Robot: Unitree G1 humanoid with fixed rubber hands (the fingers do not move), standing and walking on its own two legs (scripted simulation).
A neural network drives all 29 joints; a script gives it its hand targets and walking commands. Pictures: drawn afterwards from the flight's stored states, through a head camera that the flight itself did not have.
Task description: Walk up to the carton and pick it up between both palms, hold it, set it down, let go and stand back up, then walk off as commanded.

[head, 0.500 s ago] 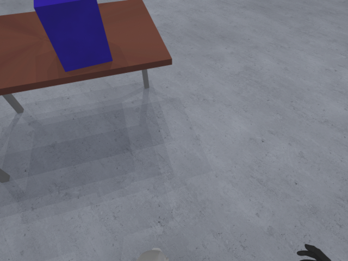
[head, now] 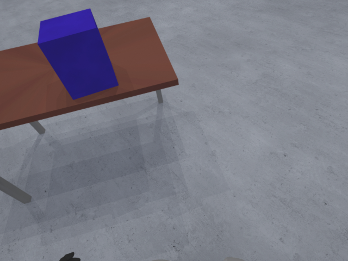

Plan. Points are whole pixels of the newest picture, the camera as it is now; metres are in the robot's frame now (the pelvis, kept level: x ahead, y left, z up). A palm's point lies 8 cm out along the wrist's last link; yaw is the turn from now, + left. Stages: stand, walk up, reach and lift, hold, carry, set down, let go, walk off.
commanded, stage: walk up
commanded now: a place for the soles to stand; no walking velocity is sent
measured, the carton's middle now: (81, 54) +0.88 +0.40 +0.05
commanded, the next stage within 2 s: none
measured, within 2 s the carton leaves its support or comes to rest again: neither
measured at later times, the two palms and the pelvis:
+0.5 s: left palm out of the picture +0.11 +0.40 -0.12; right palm (279, 237) +0.19 -0.21 -0.10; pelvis +0.08 +0.09 -0.01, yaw +9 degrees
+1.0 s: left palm (30, 232) +0.22 +0.42 -0.08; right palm (267, 217) +0.24 -0.20 -0.12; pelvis +0.17 +0.09 +0.00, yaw +11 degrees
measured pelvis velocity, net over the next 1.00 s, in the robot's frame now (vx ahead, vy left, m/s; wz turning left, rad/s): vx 0.17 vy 0.09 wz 0.19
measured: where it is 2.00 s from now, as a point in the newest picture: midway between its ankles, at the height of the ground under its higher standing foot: (163, 250)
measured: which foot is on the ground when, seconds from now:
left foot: up 0.00-0.36, down 0.38-1.00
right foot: down 0.00-0.40, up 0.42-0.98, down 1.00-1.00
